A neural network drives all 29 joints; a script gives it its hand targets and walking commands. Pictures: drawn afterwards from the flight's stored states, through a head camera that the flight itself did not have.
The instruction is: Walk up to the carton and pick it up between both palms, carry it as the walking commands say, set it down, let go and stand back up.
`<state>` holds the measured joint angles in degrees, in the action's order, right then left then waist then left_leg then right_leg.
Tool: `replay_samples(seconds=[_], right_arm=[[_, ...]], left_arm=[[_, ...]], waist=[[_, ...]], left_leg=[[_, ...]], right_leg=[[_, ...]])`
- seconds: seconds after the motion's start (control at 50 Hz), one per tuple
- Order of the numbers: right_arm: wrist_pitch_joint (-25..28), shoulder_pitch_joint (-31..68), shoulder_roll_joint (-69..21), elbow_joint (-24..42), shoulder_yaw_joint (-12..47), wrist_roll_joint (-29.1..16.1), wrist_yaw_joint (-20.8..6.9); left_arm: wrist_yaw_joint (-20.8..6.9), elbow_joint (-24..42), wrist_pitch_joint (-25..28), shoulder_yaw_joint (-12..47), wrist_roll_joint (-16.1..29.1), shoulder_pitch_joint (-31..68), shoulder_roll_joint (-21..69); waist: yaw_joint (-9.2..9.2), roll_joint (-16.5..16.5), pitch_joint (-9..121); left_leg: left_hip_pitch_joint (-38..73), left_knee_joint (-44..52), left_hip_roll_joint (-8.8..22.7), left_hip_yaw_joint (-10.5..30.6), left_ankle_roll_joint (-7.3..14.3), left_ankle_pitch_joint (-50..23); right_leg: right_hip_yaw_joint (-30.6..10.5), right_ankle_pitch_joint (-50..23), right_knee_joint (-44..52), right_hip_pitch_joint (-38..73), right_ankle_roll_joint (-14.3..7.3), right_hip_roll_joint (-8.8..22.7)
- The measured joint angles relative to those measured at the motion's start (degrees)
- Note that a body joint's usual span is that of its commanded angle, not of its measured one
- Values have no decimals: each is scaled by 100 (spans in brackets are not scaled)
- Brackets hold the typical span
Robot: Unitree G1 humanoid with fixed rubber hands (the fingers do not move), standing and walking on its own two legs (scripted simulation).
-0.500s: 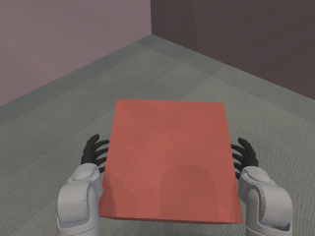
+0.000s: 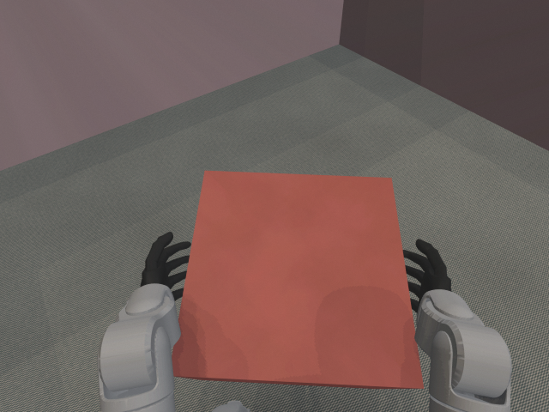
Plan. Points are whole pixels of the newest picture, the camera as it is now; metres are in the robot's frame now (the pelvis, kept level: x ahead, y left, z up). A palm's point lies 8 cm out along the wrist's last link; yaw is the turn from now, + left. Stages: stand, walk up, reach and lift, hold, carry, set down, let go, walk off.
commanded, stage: carry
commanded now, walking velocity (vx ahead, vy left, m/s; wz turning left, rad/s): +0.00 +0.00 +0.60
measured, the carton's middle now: (292, 283) +0.31 -0.01 +0.02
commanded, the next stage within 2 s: none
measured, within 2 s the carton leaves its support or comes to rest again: neither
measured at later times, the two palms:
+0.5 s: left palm (87, 390) +0.16 +0.21 +0.09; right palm (389, 321) +0.22 -0.12 +0.07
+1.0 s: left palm out of the picture +0.04 +0.27 +0.09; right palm (321, 350) +0.19 -0.04 +0.08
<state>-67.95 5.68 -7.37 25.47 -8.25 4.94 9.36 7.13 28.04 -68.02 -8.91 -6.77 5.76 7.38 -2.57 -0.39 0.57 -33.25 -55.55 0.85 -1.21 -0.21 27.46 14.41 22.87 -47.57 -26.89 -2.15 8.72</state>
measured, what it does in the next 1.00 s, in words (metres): walks backwards, turning left: left foot, then left foot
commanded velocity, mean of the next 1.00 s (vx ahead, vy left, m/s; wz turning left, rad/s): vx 0.00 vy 0.00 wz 0.37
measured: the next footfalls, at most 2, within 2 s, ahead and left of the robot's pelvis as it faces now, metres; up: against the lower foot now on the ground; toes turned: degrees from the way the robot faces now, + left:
left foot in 0.12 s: +0.05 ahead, +0.13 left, +0.00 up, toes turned +8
left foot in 0.66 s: -0.05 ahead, +0.14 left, +0.00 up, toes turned +16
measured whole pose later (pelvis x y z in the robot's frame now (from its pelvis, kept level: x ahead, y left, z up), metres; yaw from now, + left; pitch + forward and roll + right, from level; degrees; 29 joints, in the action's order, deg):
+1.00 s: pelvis -0.11 +0.01 +0.00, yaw +24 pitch +2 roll +0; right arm -68.7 5.3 -7.3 26.6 -8.3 4.3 10.1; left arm 7.3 28.6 -68.3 -8.5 -6.6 5.5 7.3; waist 1.4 -1.2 -1.0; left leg -30.2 -45.8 -1.6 -1.0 2.6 19.5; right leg 8.2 24.8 -46.1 -22.6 -0.1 4.0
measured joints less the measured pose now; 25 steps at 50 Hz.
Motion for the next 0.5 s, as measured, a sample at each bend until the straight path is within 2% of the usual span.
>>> replay_samples(seconds=[0.08,0.12,0.16,0.18,0.22,0.28,0.34,0.38,0.4,0.44,0.5], right_arm=[[-4,1,1,54,-16,-33,21],[-22,0,2,56,-20,-41,25],[-35,2,0,49,-19,-49,25],[-47,2,1,33,-19,-50,25],[-44,2,1,24,-18,-53,25],[-23,2,0,25,-14,-53,25],[-16,1,-1,25,-12,-44,25],[-17,1,-2,25,-12,-39,25],[-19,-9,0,26,-12,-36,25],[-24,-35,-1,28,-14,-34,25],[-25,-34,1,66,-16,-37,25]], left_arm=[[0,1,50,17,0,-1,1],[1,1,32,18,0,-3,3],[1,1,29,16,0,-18,-3],[6,0,13,16,-1,-25,-3],[15,12,-3,17,0,-24,-3],[15,16,16,17,0,-24,-4],[16,16,17,17,4,-18,-5],[15,16,14,18,7,-17,-5],[15,14,5,19,9,-17,-3],[15,13,-22,29,10,-16,-4],[15,15,13,35,9,-17,-1]], waist=[[-83,-3,3],[-64,-9,7],[53,38,-33],[135,35,-40],[305,8,-43],[516,10,-42],[594,11,-41],[575,-15,-43],[519,-70,-47],[286,-67,-49],[25,-72,-46]], left_leg=[[77,121,0,2,0,2],[330,666,2,7,0,-69],[370,905,-42,-5,48,-822],[354,888,-54,-2,84,-856],[311,905,-55,16,131,-850],[258,930,-57,20,141,-904],[144,930,-106,19,138,-1004],[70,931,-136,48,110,-1081],[44,923,-135,89,97,-1094],[-93,525,-142,45,84,-587],[-260,-259,-140,10,62,-290]], right_leg=[[337,-33,0,5,19,216],[495,-41,-28,0,61,294],[522,-41,-78,-2,154,371],[434,87,-110,-18,279,336],[-28,671,-430,-156,425,105],[-491,756,-645,-181,453,-178],[-712,758,-577,-58,453,-361],[-738,551,-147,148,409,-464],[-680,336,-104,152,314,-471],[-471,284,-103,200,138,-342],[-199,308,-102,239,82,-91]])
